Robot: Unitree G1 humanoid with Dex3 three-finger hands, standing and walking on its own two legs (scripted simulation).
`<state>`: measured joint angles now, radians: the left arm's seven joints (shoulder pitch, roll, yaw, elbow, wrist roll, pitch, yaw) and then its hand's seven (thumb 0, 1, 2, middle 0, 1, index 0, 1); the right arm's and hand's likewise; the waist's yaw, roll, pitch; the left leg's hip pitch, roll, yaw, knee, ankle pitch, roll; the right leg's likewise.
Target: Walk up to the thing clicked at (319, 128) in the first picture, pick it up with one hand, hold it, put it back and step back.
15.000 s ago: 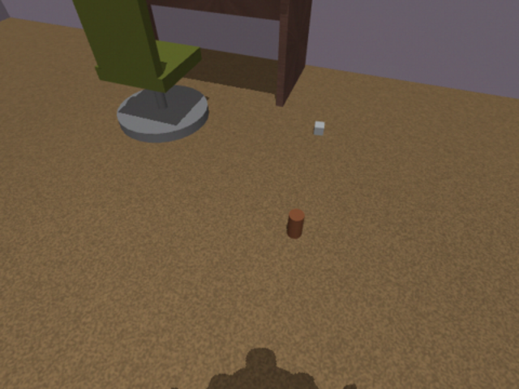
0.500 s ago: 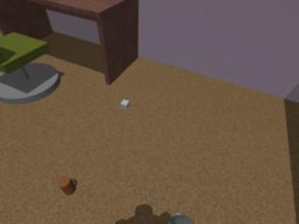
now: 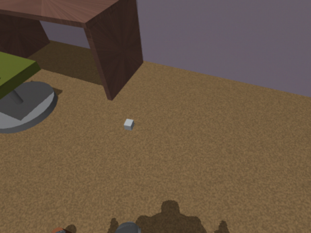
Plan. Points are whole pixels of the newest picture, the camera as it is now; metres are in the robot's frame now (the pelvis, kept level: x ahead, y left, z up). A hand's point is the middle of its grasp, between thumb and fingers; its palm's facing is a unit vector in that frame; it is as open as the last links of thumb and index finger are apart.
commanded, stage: walk up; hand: left
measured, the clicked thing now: (129, 124) +1.03 +0.27 -0.75
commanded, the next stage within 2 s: none
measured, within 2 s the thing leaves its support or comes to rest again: neither
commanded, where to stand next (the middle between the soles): +0.67 +0.02 m, yaw +2 degrees
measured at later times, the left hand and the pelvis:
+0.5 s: hand (73, 197) +0.26 +0.30 -0.15, palm faces -0.03 -0.94 -0.34, open 7.4 cm; pelvis +0.22 +0.02 +0.00, yaw +1 degrees
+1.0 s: hand (93, 154) +0.41 +0.25 -0.13, palm faces +0.05 -0.91 -0.40, open 7.4 cm; pelvis +0.40 -0.03 +0.00, yaw +4 degrees
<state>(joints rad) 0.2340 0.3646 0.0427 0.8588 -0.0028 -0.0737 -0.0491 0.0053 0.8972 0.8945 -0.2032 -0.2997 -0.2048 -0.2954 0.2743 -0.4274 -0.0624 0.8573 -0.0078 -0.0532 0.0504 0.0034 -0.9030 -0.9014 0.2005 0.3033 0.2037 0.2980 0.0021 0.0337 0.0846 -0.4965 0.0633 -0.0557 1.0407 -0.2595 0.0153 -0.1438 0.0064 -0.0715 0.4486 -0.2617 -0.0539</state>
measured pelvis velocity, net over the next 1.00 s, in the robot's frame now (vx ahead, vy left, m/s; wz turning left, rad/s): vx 0.40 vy -0.03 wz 0.06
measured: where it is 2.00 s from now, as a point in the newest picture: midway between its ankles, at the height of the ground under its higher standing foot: (160, 168)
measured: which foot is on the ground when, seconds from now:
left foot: up 0.00-0.16, down 0.18-0.66, up 0.68-1.00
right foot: down 0.00-0.24, up 0.26-0.62, down 0.64-1.00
